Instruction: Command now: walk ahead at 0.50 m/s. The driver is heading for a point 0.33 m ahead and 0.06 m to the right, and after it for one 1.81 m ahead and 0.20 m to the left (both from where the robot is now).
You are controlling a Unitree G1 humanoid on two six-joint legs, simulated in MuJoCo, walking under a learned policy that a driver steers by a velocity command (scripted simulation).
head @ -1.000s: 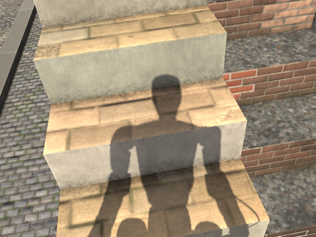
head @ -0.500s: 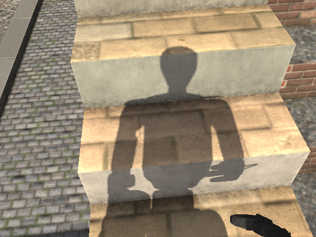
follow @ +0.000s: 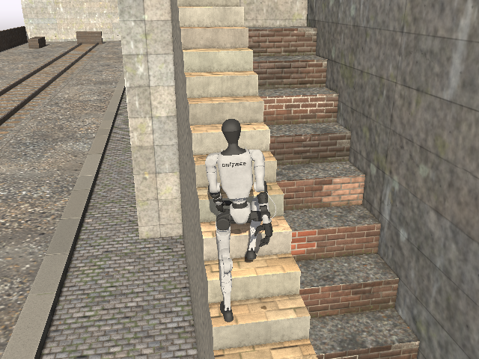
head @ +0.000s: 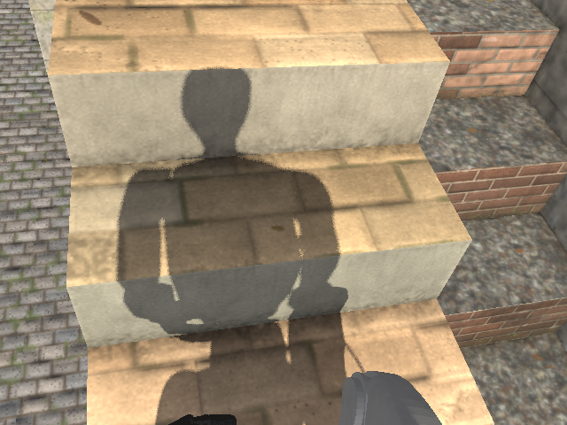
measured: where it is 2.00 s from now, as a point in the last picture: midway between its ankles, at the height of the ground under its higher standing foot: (271, 405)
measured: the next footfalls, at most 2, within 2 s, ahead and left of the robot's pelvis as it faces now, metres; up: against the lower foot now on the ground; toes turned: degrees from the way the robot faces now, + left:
right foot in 0.06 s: +0.18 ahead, -0.07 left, +0.19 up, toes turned -8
left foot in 0.54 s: +0.42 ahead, +0.10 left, +0.38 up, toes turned +7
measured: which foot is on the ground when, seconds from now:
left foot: down 0.00-0.10, up 0.12-0.52, down 0.54-1.00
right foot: up 0.00-0.04, down 0.06-0.54, up 0.56-0.98, down 1.00-1.00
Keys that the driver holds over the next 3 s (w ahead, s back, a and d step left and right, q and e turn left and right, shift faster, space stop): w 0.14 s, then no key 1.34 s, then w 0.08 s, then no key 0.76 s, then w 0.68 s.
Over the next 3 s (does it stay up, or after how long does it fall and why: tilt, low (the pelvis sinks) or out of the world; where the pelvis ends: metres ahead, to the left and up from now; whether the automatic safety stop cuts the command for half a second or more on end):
stays up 0.52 0.01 0.37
